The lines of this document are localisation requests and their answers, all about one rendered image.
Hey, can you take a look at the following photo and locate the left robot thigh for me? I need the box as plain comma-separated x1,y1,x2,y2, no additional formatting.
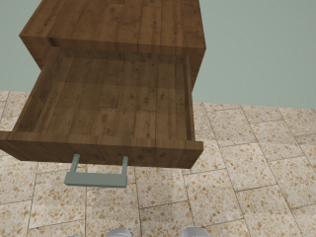
105,227,134,237

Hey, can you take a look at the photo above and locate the cabinet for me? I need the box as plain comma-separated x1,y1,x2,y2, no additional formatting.
19,0,206,92

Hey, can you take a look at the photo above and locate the drawer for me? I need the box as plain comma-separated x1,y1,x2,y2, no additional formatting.
0,46,204,169

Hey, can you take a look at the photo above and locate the right robot thigh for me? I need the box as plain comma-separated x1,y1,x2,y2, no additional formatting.
179,226,210,237

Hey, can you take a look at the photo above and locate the handle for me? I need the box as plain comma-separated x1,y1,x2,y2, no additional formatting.
63,154,128,189

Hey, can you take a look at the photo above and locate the robot thigh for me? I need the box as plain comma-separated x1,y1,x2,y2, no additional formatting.
105,227,134,237
179,226,210,237

